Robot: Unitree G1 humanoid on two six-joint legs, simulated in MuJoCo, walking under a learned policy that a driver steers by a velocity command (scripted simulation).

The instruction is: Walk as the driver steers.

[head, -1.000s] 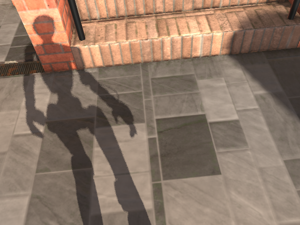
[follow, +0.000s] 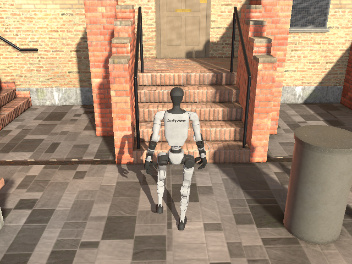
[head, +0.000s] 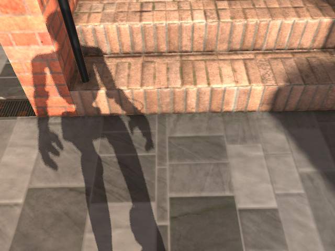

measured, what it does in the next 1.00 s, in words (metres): walks ahead: left foot, then right foot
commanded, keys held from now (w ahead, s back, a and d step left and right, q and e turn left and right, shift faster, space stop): w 1.00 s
